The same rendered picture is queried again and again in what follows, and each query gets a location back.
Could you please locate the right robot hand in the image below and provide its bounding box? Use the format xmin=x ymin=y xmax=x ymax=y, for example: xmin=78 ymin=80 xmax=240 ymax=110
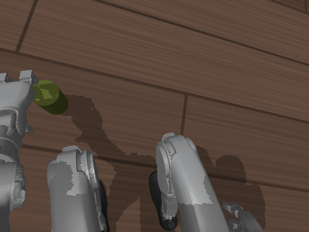
xmin=222 ymin=202 xmax=264 ymax=232

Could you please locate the right robot foot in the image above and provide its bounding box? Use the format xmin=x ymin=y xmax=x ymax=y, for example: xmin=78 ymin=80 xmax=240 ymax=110
xmin=149 ymin=171 xmax=177 ymax=231

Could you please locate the left robot foot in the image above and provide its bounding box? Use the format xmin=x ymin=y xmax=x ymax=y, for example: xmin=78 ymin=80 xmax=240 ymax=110
xmin=99 ymin=180 xmax=110 ymax=232

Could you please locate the can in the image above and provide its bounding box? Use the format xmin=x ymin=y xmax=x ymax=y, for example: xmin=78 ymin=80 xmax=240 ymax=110
xmin=33 ymin=80 xmax=69 ymax=115

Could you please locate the left robot hand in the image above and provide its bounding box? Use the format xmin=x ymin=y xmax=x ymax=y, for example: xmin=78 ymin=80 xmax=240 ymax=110
xmin=0 ymin=70 xmax=39 ymax=134

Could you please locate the left robot arm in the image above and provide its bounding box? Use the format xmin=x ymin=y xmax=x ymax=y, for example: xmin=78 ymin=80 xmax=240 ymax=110
xmin=0 ymin=106 xmax=27 ymax=232

